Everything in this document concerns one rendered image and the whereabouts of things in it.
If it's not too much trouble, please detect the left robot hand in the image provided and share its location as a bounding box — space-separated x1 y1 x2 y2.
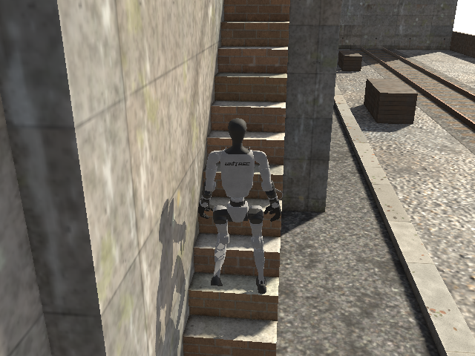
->
198 203 214 219

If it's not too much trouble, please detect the right robot forearm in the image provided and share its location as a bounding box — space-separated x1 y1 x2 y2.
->
265 180 280 208

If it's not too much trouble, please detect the left robot foot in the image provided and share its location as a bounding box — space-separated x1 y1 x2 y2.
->
211 275 223 286

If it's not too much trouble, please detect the left robot forearm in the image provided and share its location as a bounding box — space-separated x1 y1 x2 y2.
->
200 181 213 208

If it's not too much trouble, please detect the right robot hand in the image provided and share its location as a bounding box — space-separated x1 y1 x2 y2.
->
264 205 281 222

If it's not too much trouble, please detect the left robot upper arm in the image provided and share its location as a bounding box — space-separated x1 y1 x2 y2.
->
205 151 222 191

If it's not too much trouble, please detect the right robot upper arm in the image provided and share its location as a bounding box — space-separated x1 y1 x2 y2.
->
253 151 273 191

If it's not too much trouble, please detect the robot right shin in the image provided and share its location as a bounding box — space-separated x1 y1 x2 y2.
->
254 236 265 284

